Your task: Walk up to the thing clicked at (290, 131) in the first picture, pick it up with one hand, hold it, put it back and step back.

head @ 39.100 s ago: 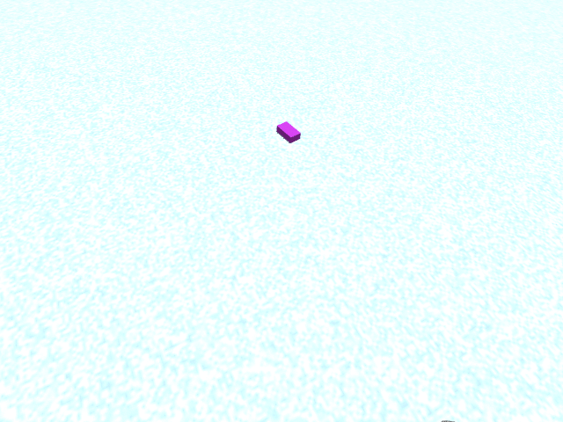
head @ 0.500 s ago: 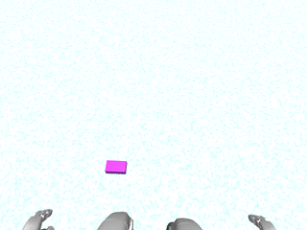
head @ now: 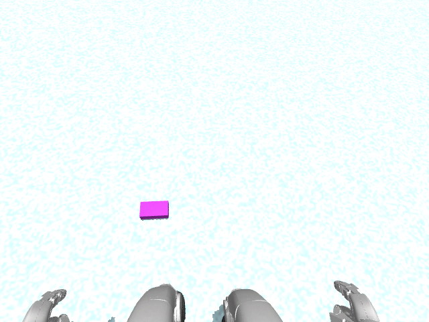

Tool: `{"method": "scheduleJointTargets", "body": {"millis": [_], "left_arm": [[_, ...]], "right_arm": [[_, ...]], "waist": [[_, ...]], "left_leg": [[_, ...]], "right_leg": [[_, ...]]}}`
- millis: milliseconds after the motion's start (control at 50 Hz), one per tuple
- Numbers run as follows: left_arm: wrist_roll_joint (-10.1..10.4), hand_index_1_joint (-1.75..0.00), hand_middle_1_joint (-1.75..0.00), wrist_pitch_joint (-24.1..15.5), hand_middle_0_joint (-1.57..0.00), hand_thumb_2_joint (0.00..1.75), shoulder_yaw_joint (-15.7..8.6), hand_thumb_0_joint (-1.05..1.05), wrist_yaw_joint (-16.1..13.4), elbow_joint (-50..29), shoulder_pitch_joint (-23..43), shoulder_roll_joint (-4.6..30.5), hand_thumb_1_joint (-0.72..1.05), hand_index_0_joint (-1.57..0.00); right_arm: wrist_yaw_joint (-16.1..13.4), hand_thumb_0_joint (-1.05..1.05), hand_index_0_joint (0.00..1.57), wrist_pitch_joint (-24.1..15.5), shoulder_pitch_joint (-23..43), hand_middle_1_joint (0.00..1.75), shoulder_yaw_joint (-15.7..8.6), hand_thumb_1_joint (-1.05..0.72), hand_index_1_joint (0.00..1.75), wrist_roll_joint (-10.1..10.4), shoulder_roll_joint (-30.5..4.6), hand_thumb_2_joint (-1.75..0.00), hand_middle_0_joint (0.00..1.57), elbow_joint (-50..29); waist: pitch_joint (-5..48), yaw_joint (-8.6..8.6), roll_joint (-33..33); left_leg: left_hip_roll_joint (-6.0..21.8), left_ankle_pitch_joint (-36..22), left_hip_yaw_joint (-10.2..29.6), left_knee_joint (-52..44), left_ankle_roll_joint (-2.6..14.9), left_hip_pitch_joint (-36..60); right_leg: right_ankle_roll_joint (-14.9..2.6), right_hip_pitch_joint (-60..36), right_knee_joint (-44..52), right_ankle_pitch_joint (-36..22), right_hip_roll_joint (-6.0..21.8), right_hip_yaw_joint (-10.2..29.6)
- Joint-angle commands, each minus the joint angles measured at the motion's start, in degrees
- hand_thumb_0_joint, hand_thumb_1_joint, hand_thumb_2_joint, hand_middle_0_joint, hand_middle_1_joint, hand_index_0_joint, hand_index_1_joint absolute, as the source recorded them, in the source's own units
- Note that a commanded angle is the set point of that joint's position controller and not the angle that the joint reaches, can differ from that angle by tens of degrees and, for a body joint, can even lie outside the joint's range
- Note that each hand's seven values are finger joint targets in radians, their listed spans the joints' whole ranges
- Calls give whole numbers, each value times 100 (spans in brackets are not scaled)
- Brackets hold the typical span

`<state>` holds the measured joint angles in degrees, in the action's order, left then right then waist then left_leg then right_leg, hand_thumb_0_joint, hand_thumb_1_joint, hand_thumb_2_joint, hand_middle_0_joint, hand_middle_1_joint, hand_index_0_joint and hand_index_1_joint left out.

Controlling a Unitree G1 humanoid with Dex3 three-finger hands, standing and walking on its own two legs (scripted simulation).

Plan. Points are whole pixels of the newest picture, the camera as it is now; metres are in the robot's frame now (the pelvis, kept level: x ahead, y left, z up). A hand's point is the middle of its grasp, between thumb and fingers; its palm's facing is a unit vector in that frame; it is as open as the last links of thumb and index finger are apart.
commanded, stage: step back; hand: left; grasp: from above
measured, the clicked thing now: (154, 209) +0.54 +0.22 -0.74
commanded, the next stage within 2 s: none
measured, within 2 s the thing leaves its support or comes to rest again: neither
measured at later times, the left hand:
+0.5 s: hand out of the picture -0.02 +0.26 -0.14, palm faces +0.04 -0.93 -0.36, open 7.4 cm
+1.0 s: hand out of the picture -0.21 +0.21 -0.13, palm faces +0.02 -0.90 -0.43, open 7.4 cm
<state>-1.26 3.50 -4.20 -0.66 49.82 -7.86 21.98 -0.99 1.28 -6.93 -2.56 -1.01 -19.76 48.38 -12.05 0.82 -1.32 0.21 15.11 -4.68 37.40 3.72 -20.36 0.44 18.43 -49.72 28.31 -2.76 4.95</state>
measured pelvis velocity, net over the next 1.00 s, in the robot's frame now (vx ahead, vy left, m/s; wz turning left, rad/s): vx -0.29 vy -0.06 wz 0.05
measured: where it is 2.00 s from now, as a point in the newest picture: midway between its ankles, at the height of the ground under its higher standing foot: outside the picture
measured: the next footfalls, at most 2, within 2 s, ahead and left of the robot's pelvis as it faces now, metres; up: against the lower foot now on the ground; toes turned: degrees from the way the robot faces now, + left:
right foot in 0.06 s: +0.01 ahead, -0.13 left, +0.00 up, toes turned +3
left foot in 0.38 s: -0.08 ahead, +0.11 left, +0.00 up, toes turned +1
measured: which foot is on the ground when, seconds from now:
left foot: down 0.00-0.08, up 0.10-0.36, down 0.38-0.78, up 0.80-1.00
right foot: up 0.00-0.04, down 0.06-0.40, up 0.42-0.72, down 0.74-1.00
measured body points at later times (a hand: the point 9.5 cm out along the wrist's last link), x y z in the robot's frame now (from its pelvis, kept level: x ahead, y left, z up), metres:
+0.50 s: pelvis -0.13 -0.01 +0.00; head -0.08 +0.02 +0.45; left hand -0.02 +0.31 -0.12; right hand -0.03 -0.32 -0.10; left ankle -0.12 +0.10 -0.72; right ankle -0.10 -0.14 -0.67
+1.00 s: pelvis -0.29 -0.06 +0.00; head -0.24 -0.07 +0.45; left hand -0.21 +0.26 -0.10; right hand -0.19 -0.38 -0.12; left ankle -0.30 +0.07 -0.68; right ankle -0.25 -0.18 -0.72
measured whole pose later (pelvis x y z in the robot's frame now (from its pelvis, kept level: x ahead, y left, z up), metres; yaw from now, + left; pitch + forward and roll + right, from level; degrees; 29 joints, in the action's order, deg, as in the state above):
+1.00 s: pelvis -0.29 -0.06 +0.00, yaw +3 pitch -2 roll +1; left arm -2.7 2.8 -3.8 -0.8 45.9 -10.8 20.7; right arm -1.6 2.6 -11.5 -3.0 -0.2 -23.7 48.9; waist -8.9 -0.8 0.6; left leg -4.6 29.1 4.9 56.8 -0.4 -23.8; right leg -0.2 19.6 -38.1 16.6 1.9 0.8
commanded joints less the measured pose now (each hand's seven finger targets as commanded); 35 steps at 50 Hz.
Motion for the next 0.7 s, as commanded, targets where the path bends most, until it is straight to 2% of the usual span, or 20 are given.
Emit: {"method": "scheduleJointTargets", "body": {"millis": [0,20,40,60,80,100,140,180,280,340,360,380,400,420,440,460,520,580,620,680], "left_arm": [[-16,-30,-30,-213,-20,90,-347,0,10,-241,-766,903,90,-20],[-44,-30,-30,-234,-20,90,-354,0,8,-181,-981,913,90,-20],[-120,-30,-30,-270,-20,90,-431,0,-8,-234,-969,1183,90,-20],[-49,-30,-30,-266,-20,90,-538,0,13,-375,-650,1675,90,-20],[-116,-30,-30,-288,-20,90,-569,0,7,-628,-256,1919,90,-20],[-77,-30,-30,-315,-20,90,-525,0,-14,-774,34,1665,90,-20],[-42,-30,-30,-322,-20,90,-412,0,-81,-843,350,1316,90,-20],[-81,-30,-30,-316,-20,90,-417,0,-95,-942,278,1228,90,-20],[-95,-30,-30,-223,-20,90,-373,0,-114,-994,-174,1227,90,-20],[12,-30,-30,-103,-20,90,-311,0,-49,-1073,-55,1253,90,-20],[31,-30,-30,-78,-20,90,-267,0,-27,-1110,-240,1034,90,-20],[59,-30,-30,-100,-20,90,-251,0,-26,-1196,-130,908,90,-20],[-6,-30,-30,-97,-20,90,-383,0,-110,-1165,328,1150,90,-20],[-14,-30,-30,-80,-20,90,-407,0,-120,-1099,432,1186,90,-20],[64,-30,-30,-72,-20,90,-385,0,-110,-1016,126,1072,90,-20],[97,-30,-30,-66,-20,90,-402,0,-94,-860,-154,1052,90,-20],[25,-30,-30,-91,-20,90,-452,0,-36,-787,-386,1083,90,-20],[-6,-30,-30,-130,-20,90,-418,0,-18,-903,-237,1021,90,-20],[5,-30,-30,-160,-20,90,-397,0,0,-877,-208,991,90,-20],[13,-30,-30,-181,-20,90,-402,0,38,-516,-768,944,90,-20]], "right_arm": [[-56,0,20,-40,101,30,-440,-90,30,4,-1683,-90,20,-430],[-39,0,20,-18,131,30,-424,-90,30,31,-1665,-90,20,-438],[-26,0,20,-5,95,30,-361,-90,30,71,-1460,-90,20,-430],[-23,0,20,-7,331,30,-331,-90,30,124,-1230,-90,20,-504],[-71,0,20,37,283,30,-382,-90,30,99,-1321,-90,20,-416],[-60,0,20,60,62,30,-384,-90,30,92,-1389,-90,20,-308],[-70,0,20,12,-307,30,-309,-90,30,178,-1274,-90,20,-149],[-85,0,20,-53,-409,30,-257,-90,30,149,-1308,-90,20,-180],[-73,0,20,-94,-382,30,-223,-90,30,79,-1195,-90,20,-357],[-49,0,20,-176,-844,30,-338,-90,30,-25,-1242,-90,20,-170],[-48,0,20,-203,-712,30,-442,-90,30,-118,-1574,-90,20,-232],[-7,0,20,-199,-443,30,-559,-90,30,-116,-2213,-90,20,-374],[5,0,20,-198,-463,30,-603,-90,30,-101,-2409,-90,20,-414],[-25,0,20,-219,-384,30,-552,-90,30,-105,-2161,-90,20,-345],[-57,0,20,-222,-41,30,-432,-90,30,-83,-1882,-90,20,-396],[-88,0,20,-211,135,30,-408,-90,30,-92,-1745,-90,20,-454],[-102,0,20,-206,-34,30,-390,-90,30,-73,-1557,-90,20,-501],[-132,0,20,-188,-369,30,-446,-90,30,-65,-1620,-90,20,-546],[-121,0,20,-151,-423,30,-463,-90,30,-90,-1717,-90,20,-583],[-79,0,20,-36,-26,30,-482,-90,30,-74,-1865,-90,20,-691]], "waist": [[1722,-184,801],[1746,-278,775],[1655,-253,145],[1243,-309,-1090],[960,-357,-1403],[824,-183,-939],[940,57,-550],[1134,-76,-556],[1414,-305,-936],[1635,-44,-539],[1635,-151,175],[1519,-110,1383],[1379,273,1467],[1225,188,873],[1264,-101,591],[1241,-224,773],[1295,-173,816],[1498,88,934],[1558,150,1093],[1658,-121,1404]], "left_leg": [[1386,-1681,1648,-755,646,854],[1257,-1307,1526,-630,437,550],[926,-628,1340,-209,106,-161],[-276,877,708,886,-309,-729],[-555,2083,916,2370,-415,-411],[-533,1940,1380,3029,-421,-344],[-737,1417,1424,3159,-399,-629],[-672,1396,1229,2890,-437,-575],[-189,1409,742,488,-411,-383],[-115,-591,553,-1544,-291,796],[673,-1008,1695,-1591,-19,1317],[1927,-1711,3222,-1796,713,1295],[2475,-2151,3756,-1883,1426,379],[2256,-2329,3285,-1721,1354,271],[1793,-2707,2471,-1468,1066,602],[1607,-2689,2148,-1390,948,643],[1393,-2585,1854,-1173,997,1070],[1554,-2859,1858,-874,1181,1752],[1480,-2772,1813,-806,1099,1633],[1255,-1881,1590,-697,715,733]], "right_leg": [[-245,-657,1732,-962,164,-344],[-369,-991,2180,-1447,212,-311],[-578,-1222,2478,-1496,742,594],[-1394,-678,2968,-1788,1777,2095],[-2022,344,3312,-2088,2629,2890],[-1938,519,3234,-2437,2506,2558],[-1456,-95,2668,-3619,1718,1234],[-1319,-533,2397,-3891,1498,860],[-1231,-1514,1966,-4156,1578,840],[-805,-931,1239,-3530,1250,533],[-492,45,880,-2329,819,351],[-194,938,27,-194,-176,-228],[-114,623,-1213,981,-209,322],[-167,631,-1828,780,-258,726],[-225,905,-2099,457,-327,844],[-206,976,-2375,215,-338,720],[11,1083,-2280,-2,-322,545],[153,1123,-1187,231,-102,349],[150,705,-216,226,33,88],[-49,-510,1626,-739,105,-443]]}}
